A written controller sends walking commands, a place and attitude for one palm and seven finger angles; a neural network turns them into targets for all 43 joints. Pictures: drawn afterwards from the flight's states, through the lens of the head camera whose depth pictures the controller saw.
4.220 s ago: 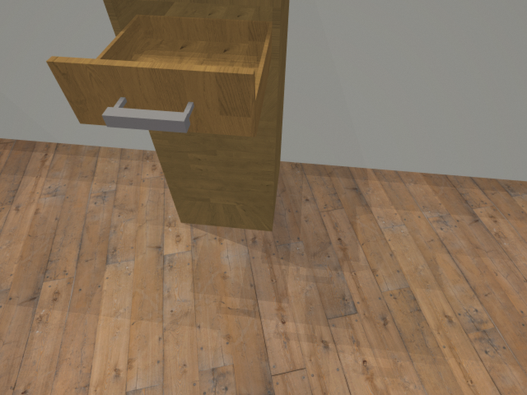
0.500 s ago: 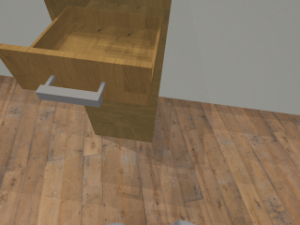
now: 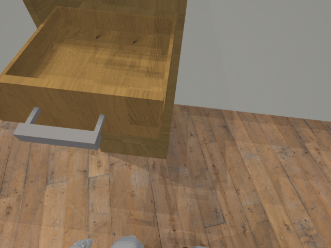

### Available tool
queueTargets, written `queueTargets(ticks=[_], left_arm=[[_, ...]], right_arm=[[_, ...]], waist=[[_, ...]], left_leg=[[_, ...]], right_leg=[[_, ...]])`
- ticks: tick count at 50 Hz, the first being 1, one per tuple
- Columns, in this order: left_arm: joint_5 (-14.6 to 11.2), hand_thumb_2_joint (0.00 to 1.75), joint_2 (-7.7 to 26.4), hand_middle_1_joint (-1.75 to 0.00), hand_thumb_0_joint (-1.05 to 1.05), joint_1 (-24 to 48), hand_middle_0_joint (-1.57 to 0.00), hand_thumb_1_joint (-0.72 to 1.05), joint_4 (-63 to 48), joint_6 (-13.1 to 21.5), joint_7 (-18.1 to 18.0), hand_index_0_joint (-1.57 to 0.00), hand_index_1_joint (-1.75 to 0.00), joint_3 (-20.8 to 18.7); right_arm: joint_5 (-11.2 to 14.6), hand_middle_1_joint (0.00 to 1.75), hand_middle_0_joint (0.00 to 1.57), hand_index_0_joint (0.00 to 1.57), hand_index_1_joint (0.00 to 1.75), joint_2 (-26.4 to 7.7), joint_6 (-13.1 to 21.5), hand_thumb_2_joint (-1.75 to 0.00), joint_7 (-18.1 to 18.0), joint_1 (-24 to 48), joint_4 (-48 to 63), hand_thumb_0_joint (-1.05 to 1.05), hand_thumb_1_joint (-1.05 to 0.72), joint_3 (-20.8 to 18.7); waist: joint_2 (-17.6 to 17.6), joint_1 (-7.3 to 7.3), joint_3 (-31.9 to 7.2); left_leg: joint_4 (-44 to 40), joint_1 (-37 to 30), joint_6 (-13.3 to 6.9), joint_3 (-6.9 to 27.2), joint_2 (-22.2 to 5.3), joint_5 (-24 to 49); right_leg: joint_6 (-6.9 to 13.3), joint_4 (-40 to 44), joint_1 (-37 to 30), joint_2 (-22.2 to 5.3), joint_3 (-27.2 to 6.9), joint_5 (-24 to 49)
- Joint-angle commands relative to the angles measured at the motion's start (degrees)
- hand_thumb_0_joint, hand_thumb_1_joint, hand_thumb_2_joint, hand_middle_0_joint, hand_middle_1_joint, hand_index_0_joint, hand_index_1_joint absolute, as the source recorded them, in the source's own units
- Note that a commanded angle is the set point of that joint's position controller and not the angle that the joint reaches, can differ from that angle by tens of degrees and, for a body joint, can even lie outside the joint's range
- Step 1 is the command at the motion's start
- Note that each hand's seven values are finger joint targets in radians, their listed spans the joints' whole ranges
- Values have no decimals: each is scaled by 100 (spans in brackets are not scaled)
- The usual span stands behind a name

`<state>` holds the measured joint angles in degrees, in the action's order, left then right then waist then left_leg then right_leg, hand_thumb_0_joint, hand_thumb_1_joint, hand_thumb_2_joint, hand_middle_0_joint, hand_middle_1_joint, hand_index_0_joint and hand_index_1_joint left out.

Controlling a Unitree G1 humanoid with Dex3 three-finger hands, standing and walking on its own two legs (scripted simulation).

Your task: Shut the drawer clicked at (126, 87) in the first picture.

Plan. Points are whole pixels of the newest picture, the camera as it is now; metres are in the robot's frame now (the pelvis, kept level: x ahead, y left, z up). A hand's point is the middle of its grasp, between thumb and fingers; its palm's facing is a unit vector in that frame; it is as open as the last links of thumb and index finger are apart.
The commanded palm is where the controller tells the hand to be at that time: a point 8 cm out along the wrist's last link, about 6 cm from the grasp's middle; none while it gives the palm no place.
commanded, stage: come to a stop and stand still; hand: left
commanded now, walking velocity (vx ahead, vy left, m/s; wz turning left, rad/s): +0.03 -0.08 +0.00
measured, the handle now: (63, 126) +0.33 +0.23 +0.11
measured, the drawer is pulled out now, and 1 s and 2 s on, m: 0.30 0.30 0.30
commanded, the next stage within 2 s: look again from close up in 1.44 s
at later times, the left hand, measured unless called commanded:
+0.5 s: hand out of the picture +0.00 +0.18 -0.17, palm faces -0.02 -0.97 -0.25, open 7.4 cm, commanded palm none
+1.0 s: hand out of the picture +0.00 +0.13 -0.18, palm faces +0.03 -0.98 -0.19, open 7.3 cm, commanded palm none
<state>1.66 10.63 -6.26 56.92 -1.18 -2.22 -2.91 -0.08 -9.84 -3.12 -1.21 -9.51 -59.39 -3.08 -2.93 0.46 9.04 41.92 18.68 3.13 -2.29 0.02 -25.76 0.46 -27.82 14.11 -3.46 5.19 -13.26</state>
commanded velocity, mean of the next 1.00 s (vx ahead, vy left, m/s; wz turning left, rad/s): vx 0.02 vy -0.04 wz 0.00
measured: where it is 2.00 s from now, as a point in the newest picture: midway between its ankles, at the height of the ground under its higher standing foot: outside the picture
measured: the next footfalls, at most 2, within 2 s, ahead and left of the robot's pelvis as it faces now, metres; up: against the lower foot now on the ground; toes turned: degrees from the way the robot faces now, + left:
right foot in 0.44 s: +0.02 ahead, -0.09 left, +0.00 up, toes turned -8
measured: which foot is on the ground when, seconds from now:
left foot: down 0.00-1.00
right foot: down 0.00-0.04, up 0.06-0.42, down 0.44-1.00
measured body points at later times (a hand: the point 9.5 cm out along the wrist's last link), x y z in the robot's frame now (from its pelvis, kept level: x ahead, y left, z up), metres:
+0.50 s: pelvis -0.02 -0.02 +0.00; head +0.01 -0.03 +0.44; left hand +0.00 +0.23 -0.15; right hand +0.00 -0.26 -0.16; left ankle +0.02 +0.13 -0.74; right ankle -0.06 -0.14 -0.74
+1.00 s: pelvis -0.01 -0.04 +0.00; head +0.00 -0.04 +0.45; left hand -0.01 +0.18 -0.16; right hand -0.02 -0.27 -0.16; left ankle +0.01 +0.13 -0.74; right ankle -0.06 -0.14 -0.74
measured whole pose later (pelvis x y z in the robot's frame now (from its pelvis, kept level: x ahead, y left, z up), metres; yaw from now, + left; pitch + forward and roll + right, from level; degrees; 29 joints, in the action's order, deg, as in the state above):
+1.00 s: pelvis -0.01 -0.04 +0.00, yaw +0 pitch -2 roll +0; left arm 0.6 8.8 -14.8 63.8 -0.2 -1.4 -1.4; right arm -1.1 -8.3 -0.7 -1.6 -15.3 -65.6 -1.2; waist 0.0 0.9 3.4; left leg 25.1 12.0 4.5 0.5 -5.2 -11.3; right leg 1.9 -24.1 4.8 1.5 3.0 -17.7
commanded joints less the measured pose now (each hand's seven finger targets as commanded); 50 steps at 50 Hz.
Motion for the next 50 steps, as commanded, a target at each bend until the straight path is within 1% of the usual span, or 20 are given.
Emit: queueTargets(ticks=[1, 2, 3, 4, 6, 8, 11, 15, 18, 19, 20, 21, 22, 24, 26, 28, 29, 32, 37, 50], left_arm=[[-103, 90, 781, -30, 0, -377, -20, 90, -318, -28, -56, -20, -30, -201], [-157, 90, 451, -30, 0, -604, -20, 90, -381, -86, -45, -20, -30, -143], [-128, 90, 581, -30, 0, -574, -20, 90, -369, -145, -55, -20, -30, -160], [-100, 90, 559, -30, 0, -577, -20, 90, -381, -143, -14, -20, -30, -154], [-32, 90, 601, -30, 0, -536, -20, 90, -258, -197, 70, -20, -30, -225], [-45, 90, 613, -30, 0, -563, -20, 90, -192, -196, 122, -20, -30, -210], [-45, 90, 601, -30, 0, -629, -20, 90, -196, -151, 190, -20, -30, -171], [-43, 90, 539, -30, 0, -583, -20, 90, -216, -105, 236, -20, -30, -86], [-64, 90, 518, -30, 0, -939, -20, 90, -62, -64, 236, -20, -30, -78], [-67, 90, 527, -30, 0, -1164, -20, 90, 43, -28, 224, -20, -30, -76], [-46, 90, 677, -30, 0, -1316, -20, 90, 96, 14, 188, -20, -30, -85], [-17, 90, 1011, -30, 0, -1327, -20, 90, 114, 54, 143, -20, -30, -126], [-28, 90, 1225, -30, 0, -1048, -20, 90, 80, 71, 128, -20, -30, -136], [-28, 90, 1066, -30, 0, -648, -20, 90, 21, 98, 120, -20, -30, -54], [-94, 90, 834, -30, 0, -720, -20, 90, 156, 173, 82, -20, -30, -8], [-141, 90, 714, -30, 0, -878, -20, 90, 229, 186, 62, -20, -30, 24], [-132, 90, 644, -30, 0, -910, -20, 90, 258, 174, 38, -20, -30, 32], [-131, 90, 684, -30, 0, -951, -20, 90, 348, 131, 44, -20, -30, 16], [-140, 90, 664, -30, 0, -997, -20, 90, 426, 153, 48, -20, -30, 11], [-125, 90, 515, -30, 0, -1181, -20, 90, 482, 191, 11, -20, -30, 15]], right_arm=[[-66, 30, 20, 20, 30, -682, 155, -90, -32, -1063, 92, 0, -90, -121], [-134, 30, 20, 20, 30, -1180, 198, -90, -54, -977, 247, 0, -90, -207], [-168, 30, 20, 20, 30, -1328, 164, -90, -127, -736, 367, 0, -90, -229], [-182, 30, 20, 20, 30, -1217, 204, -90, -124, -538, 464, 0, -90, -164], [-209, 30, 20, 20, 30, -1063, 265, -90, -168, -209, 549, 0, -90, -113], [-213, 30, 20, 20, 30, -1014, 274, -90, -186, -224, 510, 0, -90, -77], [-202, 30, 20, 20, 30, -1169, 285, -90, -178, -457, 436, 0, -90, -147], [-195, 30, 20, 20, 30, -1255, 269, -90, -138, -640, 306, 0, -90, -219], [-155, 30, 20, 20, 30, -1260, 264, -90, -114, -556, 243, 0, -90, -227], [-114, 30, 20, 20, 30, -1190, 271, -90, -103, -471, 213, 0, -90, -210], [-70, 30, 20, 20, 30, -1020, 263, -90, -93, -455, 231, 0, -90, -184], [-19, 30, 20, 20, 30, -720, 240, -90, -71, -394, 303, 0, -90, -130], [-33, 30, 20, 20, 30, -516, 214, -90, -17, -308, 341, 0, -90, -35], [-86, 30, 20, 20, 30, -402, 207, -90, 58, -487, 218, 0, -90, -19], [-95, 30, 20, 20, 30, -475, 237, -90, 0, -594, -1, 0, -90, 20], [-73, 30, 20, 20, 30, -585, 295, -90, -40, -714, -135, 0, -90, 23], [-71, 30, 20, 20, 30, -595, 304, -90, -42, -777, -211, 0, -90, 23], [-76, 30, 20, 20, 30, -527, 265, -90, -49, -696, -315, 0, -90, 50], [-91, 30, 20, 20, 30, -461, 259, -90, -64, -812, -403, 0, -90, 82], [-70, 30, 20, 20, 30, -431, 306, -90, -113, -892, -429, 0, -90, 81]], waist=[[369, 168, -1483], [1942, 110, -1425], [1824, 198, -1320], [1235, 96, -1121], [1449, -16, -582], [1226, -18, -447], [1156, 88, -965], [1362, 240, -1129], [1262, 87, -1095], [1084, -30, -1093], [630, -81, -1024], [-310, -46, -858], [-924, 37, -602], [-349, 182, -727], [-722, 146, -722], [-231, 112, -814], [-122, 91, -726], [234, 46, -298], [305, 35, -397], [195, 21, -554]], left_leg=[[-2066, -1411, -198, 431, -745, 2713], [-2443, -1312, -820, 2007, -1992, 4009], [-2496, -722, -1375, 2156, -2306, 3787], [-2524, -200, -1515, 1796, -2252, 2733], [-2673, -88, -1337, 1679, -1862, 2188], [-2764, -304, -1187, 1534, -1734, 1859], [-2693, -1084, -1158, 1448, -1760, 1858], [-2658, -1322, -1107, 1378, -1787, 1880], [-2479, -900, -944, 1179, -1605, 1956], [-2288, -747, -791, 955, -1402, 1930], [-1923, -427, -553, 715, -1058, 1732], [-1414, -48, -236, 193, -601, 1077], [-1151, -88, -104, -42, -325, 521], [-926, -638, -138, 22, -269, 559], [-1212, -707, -180, 153, -371, 1664], [-1578, -989, -223, 298, -612, 2604], [-1674, -975, -254, 390, -722, 2682], [-1756, -840, -184, 288, -661, 2228], [-1796, -828, -145, 239, -637, 2047], [-1804, -983, -181, 240, -687, 2549]], right_leg=[[201, -578, -140, -656, -353, 1719], [-221, -1478, 708, 136, -64, -1559], [-168, -2582, 526, 362, -708, -2336], [-75, -2991, 323, 208, -892, -2111], [-126, -3309, 951, 257, -917, -1576], [-172, -3142, 1108, 225, -930, -1272], [-212, -2578, 1119, 232, -749, -1292], [-180, -1574, 762, 220, -465, -1433], [-120, -430, -15, 294, -277, -865], [-107, 244, -394, 318, -228, -267], [-47, 896, -704, 122, -572, 87], [217, 1323, -642, -665, -1462, 76], [497, 1545, -79, -1170, -1750, 28], [591, 1380, 344, -983, -1368, -361], [393, 910, -31, -588, -1021, 1158], [193, 603, -187, -395, -745, 1548], [149, 616, -204, -269, -670, 1235], [136, 930, -6, -319, -801, 533], [182, 1089, -215, -328, -840, 385], [137, 940, -504, -275, -667, 1401]])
